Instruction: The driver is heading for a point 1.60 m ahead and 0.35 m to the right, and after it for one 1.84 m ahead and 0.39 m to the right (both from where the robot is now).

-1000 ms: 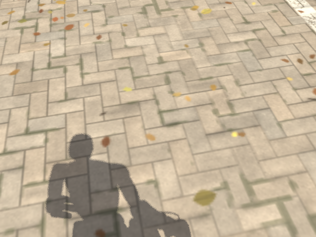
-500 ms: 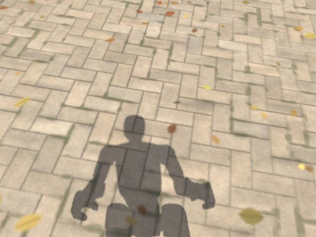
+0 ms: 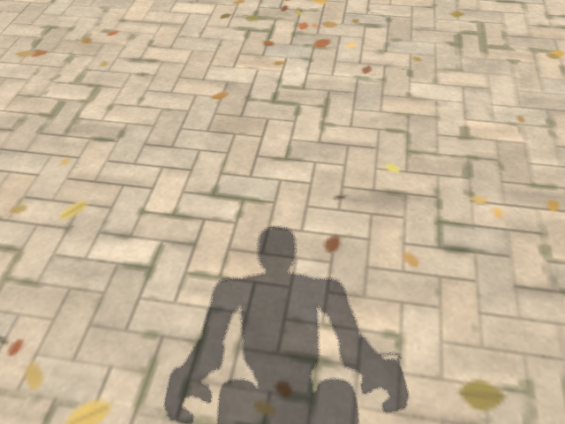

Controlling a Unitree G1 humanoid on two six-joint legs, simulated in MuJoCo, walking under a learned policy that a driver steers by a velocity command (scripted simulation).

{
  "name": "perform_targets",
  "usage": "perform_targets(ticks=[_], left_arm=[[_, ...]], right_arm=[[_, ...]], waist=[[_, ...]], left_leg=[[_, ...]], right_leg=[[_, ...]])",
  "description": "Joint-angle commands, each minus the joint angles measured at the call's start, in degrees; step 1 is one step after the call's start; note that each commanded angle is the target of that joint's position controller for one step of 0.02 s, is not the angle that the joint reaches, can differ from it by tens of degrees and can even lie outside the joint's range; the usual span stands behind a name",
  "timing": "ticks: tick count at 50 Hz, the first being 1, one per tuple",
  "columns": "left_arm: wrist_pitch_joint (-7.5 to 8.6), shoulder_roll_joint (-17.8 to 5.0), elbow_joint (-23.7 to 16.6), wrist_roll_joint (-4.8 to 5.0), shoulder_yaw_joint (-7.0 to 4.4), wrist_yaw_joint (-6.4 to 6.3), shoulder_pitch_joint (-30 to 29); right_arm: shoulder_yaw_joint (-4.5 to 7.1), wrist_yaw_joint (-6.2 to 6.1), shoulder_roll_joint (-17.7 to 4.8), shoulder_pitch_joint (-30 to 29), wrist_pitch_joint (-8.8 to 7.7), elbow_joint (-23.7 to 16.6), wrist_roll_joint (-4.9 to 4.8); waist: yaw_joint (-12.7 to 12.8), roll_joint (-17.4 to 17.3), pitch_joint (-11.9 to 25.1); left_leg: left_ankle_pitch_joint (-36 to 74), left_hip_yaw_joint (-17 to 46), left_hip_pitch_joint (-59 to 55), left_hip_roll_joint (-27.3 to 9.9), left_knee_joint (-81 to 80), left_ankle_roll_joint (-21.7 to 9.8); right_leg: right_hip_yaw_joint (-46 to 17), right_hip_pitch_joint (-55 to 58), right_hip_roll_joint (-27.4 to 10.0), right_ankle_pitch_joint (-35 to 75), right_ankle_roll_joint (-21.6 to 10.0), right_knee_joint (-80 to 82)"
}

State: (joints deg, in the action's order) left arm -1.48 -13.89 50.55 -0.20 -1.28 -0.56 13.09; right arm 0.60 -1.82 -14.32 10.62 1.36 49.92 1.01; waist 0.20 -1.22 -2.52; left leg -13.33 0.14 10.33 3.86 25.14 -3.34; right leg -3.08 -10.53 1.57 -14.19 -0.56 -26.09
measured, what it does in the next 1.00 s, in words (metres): steps on the spot, turning right: right foot, then left foot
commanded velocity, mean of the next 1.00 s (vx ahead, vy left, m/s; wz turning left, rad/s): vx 0.02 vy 0.00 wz -0.38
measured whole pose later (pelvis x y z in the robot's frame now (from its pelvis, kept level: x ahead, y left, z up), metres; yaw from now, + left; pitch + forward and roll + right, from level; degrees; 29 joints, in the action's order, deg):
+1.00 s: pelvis -0.01 -0.03 +0.00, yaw -25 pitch -1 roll +0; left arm -1.6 -15.1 48.2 -1.8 -1.7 0.1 12.8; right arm 1.5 -0.9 -13.8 15.3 0.2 49.0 1.6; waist -0.5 2.0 -0.9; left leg -14.7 0.2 8.6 1.7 23.6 -2.9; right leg -5.0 -18.8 5.9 -23.4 -3.6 -44.5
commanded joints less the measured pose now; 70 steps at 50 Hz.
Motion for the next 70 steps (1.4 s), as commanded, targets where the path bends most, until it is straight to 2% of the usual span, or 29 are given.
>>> perform_targets(ticks=[1,5,7,8,10,13,19,20,21,22,23,25,28,36,42,44,45,46,47,49,52,56,61,63,65,66,67,68,70], left_arm=[[0.52,-10.27,-3.38,0.10,-2.73,-0.08,-1.95],[-0.39,-9.22,-5.81,0.20,-3.15,0.22,-4.40],[-0.61,-6.60,-6.73,-0.20,-2.74,0.20,-3.64],[-0.89,-8.01,-6.48,-1.06,-3.32,0.05,-3.33],[-1.53,-7.65,-5.72,-0.90,-3.64,0.57,-1.91],[-2.28,-6.18,-6.63,-0.53,-3.00,2.40,-3.23],[-2.10,-6.41,-9.20,-0.04,-2.88,2.93,-3.41],[-1.62,-6.84,-8.88,-0.42,-3.03,2.48,-2.00],[-0.89,-10.01,-8.61,-1.19,-3.87,1.74,-0.43],[-0.27,-19.20,-10.30,-1.21,-5.76,1.40,0.41],[-0.29,-19.27,-8.66,-0.86,-6.49,1.43,5.54],[-0.63,-13.15,-9.16,-0.24,-4.93,0.78,-0.91],[-0.64,-10.35,-10.40,0.11,-4.11,0.48,-3.74],[-0.07,-10.69,-8.57,-0.96,-3.82,0.18,1.04],[-0.16,-10.39,-7.31,-1.36,-2.97,0.04,-1.45],[-0.51,-9.62,-6.21,-0.52,-2.52,-0.22,-1.56],[-0.34,-7.07,-6.29,-0.57,-1.71,-0.19,-1.02],[0.10,-4.13,-7.27,-0.37,-0.85,0.06,-1.42],[0.35,-7.27,-8.08,-1.22,-1.52,-0.13,-4.75],[1.31,-9.35,-6.85,-1.95,-2.54,0.59,-3.59],[2.32,-7.91,-4.65,-2.63,-2.40,2.44,-2.20],[2.86,-5.05,-6.31,-2.00,-1.51,3.35,-8.87],[3.23,-4.91,-7.82,-1.64,-1.19,3.21,-12.81],[3.56,-5.41,-7.53,-1.48,-1.44,2.80,-10.56],[4.51,-6.61,-3.97,-1.81,-2.32,1.78,0.01],[5.37,-10.47,-1.78,-2.61,-3.63,0.79,9.03],[5.57,-17.84,-1.20,-2.99,-5.22,0.20,16.06],[5.17,-15.99,-0.64,-2.34,-4.89,0.17,14.61],[5.56,-8.35,-3.21,-1.71,-2.82,0.66,3.77]], right_arm=[[2.42,-0.60,-7.38,2.41,-0.47,-2.05,-0.13],[3.21,-1.04,-8.49,3.95,-0.48,-2.78,0.25],[4.42,-1.11,-12.52,5.38,-0.31,-2.68,0.65],[3.88,-1.13,-10.80,4.51,-0.51,-3.71,0.65],[3.08,-1.14,-8.46,0.62,-0.67,-5.14,0.77],[3.14,-0.88,-9.32,-0.62,-0.64,-5.53,1.17],[4.61,0.84,-12.99,1.52,0.08,-4.59,0.27],[4.72,0.99,-12.74,1.88,0.13,-4.30,0.09],[4.50,1.26,-11.00,3.87,0.20,-4.07,0.41],[3.17,1.35,-5.80,3.13,0.58,-7.99,0.67],[3.21,0.30,-7.73,-2.51,1.48,-8.94,0.90],[3.56,0.46,-8.25,-1.42,1.50,-7.93,-0.47],[4.09,1.05,-9.16,0.78,1.00,-6.72,0.94],[3.28,0.82,-6.78,-1.60,1.72,-7.45,0.02],[2.76,0.09,-6.07,0.21,1.17,-6.47,-0.87],[2.12,0.11,-4.31,4.55,0.15,-4.81,0.01],[2.13,-0.16,-5.40,5.21,-0.66,-4.42,0.86],[2.82,-0.34,-9.86,7.23,-1.15,-4.51,1.43],[4.41,0.42,-15.03,9.40,-1.28,-2.90,1.47],[3.38,0.98,-9.89,6.44,-2.06,-2.17,0.46],[2.99,1.14,-7.54,5.75,-3.61,-1.56,-0.18],[3.43,1.56,-7.54,10.87,-4.89,1.40,-0.13],[3.99,1.96,-8.84,13.39,-5.35,3.14,0.32],[4.19,2.20,-9.38,12.66,-5.39,3.34,0.10],[4.00,2.26,-8.85,10.99,-5.29,3.27,-0.39],[3.31,2.45,-6.80,9.67,-5.55,2.16,-0.58],[1.70,2.53,-0.55,9.95,-5.75,-0.90,-1.49],[3.20,1.93,-6.07,10.28,-4.91,0.26,-0.46],[3.39,2.92,-5.42,9.93,-4.70,1.45,-0.49]], waist=[[-1.23,9.41,1.64],[-2.03,2.02,0.94],[-2.25,-9.57,2.11],[-2.00,-7.29,2.38],[0.88,-0.36,2.10],[-0.17,-5.69,2.00],[-1.00,-7.68,5.00],[0.18,-5.53,4.90],[0.62,3.09,4.34],[-0.35,18.78,3.14],[4.55,11.90,3.91],[0.08,6.88,0.27],[-0.98,7.65,3.64],[1.74,7.79,3.90],[0.80,7.76,3.79],[-1.88,5.75,5.03],[-1.71,1.43,4.35],[-2.39,-7.95,4.14],[-4.64,-11.75,-1.30],[-1.06,-5.79,-6.41],[-0.59,-5.85,-3.37],[-3.30,-5.62,-2.77],[-4.28,-6.09,-3.47],[-2.37,-5.66,-3.46],[3.14,-1.70,-0.45],[7.28,4.79,4.94],[8.69,19.07,11.31],[6.87,12.47,8.31],[1.67,5.79,-0.41]], left_leg=[[-0.57,2.19,-0.86,-3.24,2.56,0.03],[-4.99,6.78,-1.80,-7.97,-2.23,-2.33],[4.93,18.61,-4.39,-22.60,-11.14,-10.31],[13.51,20.27,-2.71,-27.65,-11.85,-14.60],[16.24,12.12,0.21,-24.27,-10.56,-13.50],[16.98,2.56,-2.44,-18.28,-8.17,-9.04],[20.29,-2.26,-3.70,-20.29,0.14,-5.92],[15.06,-4.34,-0.30,-19.37,3.93,-3.03],[4.69,-8.07,6.18,-16.07,13.22,0.85],[-22.75,-10.56,22.45,-5.55,26.24,5.60],[-24.27,-0.93,22.88,-4.41,34.33,5.48],[-14.00,2.20,22.67,-6.33,35.95,4.88],[-8.37,1.51,20.67,-5.15,36.39,5.33],[-9.26,1.19,17.35,-4.59,24.33,5.40],[-9.61,0.38,5.65,-2.80,10.93,3.18],[-3.51,-1.36,-4.68,-2.00,-3.17,1.75],[-6.72,4.40,-10.22,-6.36,-7.28,0.61],[-20.45,19.16,-14.77,-16.81,-12.95,-3.17],[-30.28,31.39,-7.50,-24.21,-20.13,-8.97],[-28.10,27.80,-3.77,-21.57,-20.95,-9.58],[-14.43,17.47,-8.23,-15.85,-20.23,-7.60],[-7.05,13.07,-10.39,-15.00,-19.52,-8.45],[-2.80,11.12,-6.08,-16.29,-17.41,-8.86],[1.81,11.32,-2.09,-16.95,-14.86,-8.22],[9.02,9.04,4.98,-14.01,-5.10,-5.94],[8.09,4.83,10.90,-9.35,9.02,-3.89],[-12.25,-2.02,24.27,-1.19,27.79,-1.10],[-16.35,3.07,27.11,-1.79,37.51,-2.23],[-6.68,5.25,26.29,-6.88,38.93,-2.99]], right_leg=[[-14.51,-4.70,-10.13,16.07,-6.06,5.20],[-13.03,-13.06,-5.35,7.18,-4.71,-1.60],[-0.35,-17.77,3.24,-10.13,-1.78,-19.22],[1.31,-19.07,1.10,-19.20,-1.64,-31.55],[0.25,-16.86,-1.98,-15.81,-1.23,-36.49],[3.49,-14.96,-2.04,-12.09,0.40,-27.34],[8.48,-3.99,0.03,-6.80,-0.98,-6.85],[7.49,0.53,0.47,-0.41,-1.70,0.33],[-2.16,5.23,-4.42,2.70,-3.12,8.41],[-27.18,9.33,-22.25,22.62,-10.11,10.60],[-26.50,5.82,-23.70,26.69,-16.93,9.54],[-17.17,2.55,-15.88,19.53,-14.28,9.60],[-13.32,4.76,-10.95,24.79,-12.30,8.14],[-15.73,6.12,-11.70,21.34,-13.09,7.88],[-17.60,1.62,-11.34,23.96,-11.71,5.57],[-17.68,-2.88,-8.42,3.11,-9.44,5.03],[-16.94,-9.27,-5.35,-10.18,-7.15,2.92],[-9.50,-18.32,1.03,-18.53,-4.84,-7.08],[-1.71,-23.12,6.35,-17.58,-4.04,-16.79],[-4.01,-23.97,1.59,-10.76,-3.11,-25.40],[0.83,-24.02,-0.83,-4.09,-1.07,-27.21],[4.38,-24.90,-2.73,-0.79,0.89,-19.87],[6.77,-17.31,-2.68,-1.52,-0.14,-9.35],[7.28,-9.98,-1.83,-0.29,-1.40,-5.67],[6.95,6.63,0.02,2.51,-2.41,0.92],[-1.77,18.05,-7.21,-3.92,-4.06,4.99],[-25.25,27.59,-23.73,-22.58,-8.22,14.31],[-33.31,19.78,-26.35,-28.39,-10.36,17.48],[-19.05,9.69,-20.91,-17.86,-8.22,18.14]])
